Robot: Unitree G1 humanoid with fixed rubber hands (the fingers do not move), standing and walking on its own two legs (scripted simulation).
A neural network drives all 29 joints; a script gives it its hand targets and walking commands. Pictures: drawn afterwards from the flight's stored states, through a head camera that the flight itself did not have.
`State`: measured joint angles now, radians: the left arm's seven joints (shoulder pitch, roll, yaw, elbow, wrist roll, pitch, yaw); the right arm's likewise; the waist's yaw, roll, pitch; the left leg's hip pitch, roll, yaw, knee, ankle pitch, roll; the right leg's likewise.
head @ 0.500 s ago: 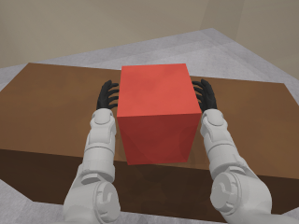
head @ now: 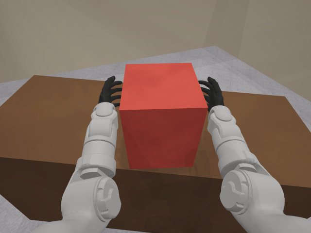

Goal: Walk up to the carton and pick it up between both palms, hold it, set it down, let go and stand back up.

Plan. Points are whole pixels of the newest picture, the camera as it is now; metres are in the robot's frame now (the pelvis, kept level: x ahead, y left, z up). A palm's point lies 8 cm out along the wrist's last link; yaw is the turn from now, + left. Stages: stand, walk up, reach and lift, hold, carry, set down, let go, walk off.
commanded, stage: reach and lift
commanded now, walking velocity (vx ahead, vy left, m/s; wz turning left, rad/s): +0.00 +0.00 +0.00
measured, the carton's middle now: (160, 116) +0.45 +0.01 +0.08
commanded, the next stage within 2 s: none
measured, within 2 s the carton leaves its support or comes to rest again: neither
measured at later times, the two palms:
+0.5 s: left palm (103, 96) +0.40 +0.16 +0.19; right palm (218, 99) +0.40 -0.13 +0.19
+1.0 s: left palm (92, 83) +0.37 +0.17 +0.24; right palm (221, 90) +0.37 -0.12 +0.24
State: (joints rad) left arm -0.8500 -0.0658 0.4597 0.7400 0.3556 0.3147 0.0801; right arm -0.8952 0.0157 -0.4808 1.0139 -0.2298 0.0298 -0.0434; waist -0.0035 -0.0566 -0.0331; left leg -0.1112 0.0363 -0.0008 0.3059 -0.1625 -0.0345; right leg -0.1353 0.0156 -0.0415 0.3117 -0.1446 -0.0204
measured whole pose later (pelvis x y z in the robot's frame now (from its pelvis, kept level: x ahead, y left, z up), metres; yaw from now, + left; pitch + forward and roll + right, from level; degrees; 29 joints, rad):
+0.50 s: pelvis +0.00 +0.00 +0.00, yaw +1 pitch -5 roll -1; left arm -0.82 -0.02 0.38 0.60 0.33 0.47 0.06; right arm -0.90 -0.03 -0.22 0.96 0.02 0.14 -0.13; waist -0.06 -0.05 -0.04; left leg -0.07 0.04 -0.02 0.33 -0.18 -0.03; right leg -0.06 0.02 -0.06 0.27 -0.14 -0.02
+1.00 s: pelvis -0.01 +0.01 +0.00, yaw +1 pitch -9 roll -1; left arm -0.85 -0.01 0.38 0.42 0.41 0.67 -0.01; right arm -0.91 -0.04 -0.10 0.83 0.14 0.27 -0.18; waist -0.10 -0.06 -0.03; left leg -0.01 0.03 -0.02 0.35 -0.19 -0.02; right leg 0.01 0.01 -0.06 0.27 -0.13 -0.01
